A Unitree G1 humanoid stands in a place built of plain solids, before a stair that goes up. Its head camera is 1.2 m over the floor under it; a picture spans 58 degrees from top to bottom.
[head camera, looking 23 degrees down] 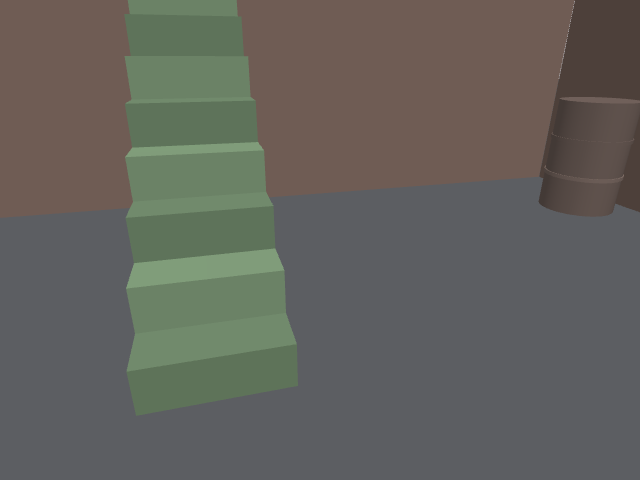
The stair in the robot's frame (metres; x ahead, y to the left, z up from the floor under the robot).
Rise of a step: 0.20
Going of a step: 0.23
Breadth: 0.60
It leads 15 degrees to the left of straight ahead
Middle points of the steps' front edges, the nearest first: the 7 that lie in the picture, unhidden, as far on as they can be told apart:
1.27 0.38 0.20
1.49 0.43 0.40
1.71 0.49 0.60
1.93 0.55 0.80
2.15 0.61 1.00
2.37 0.66 1.20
2.59 0.72 1.40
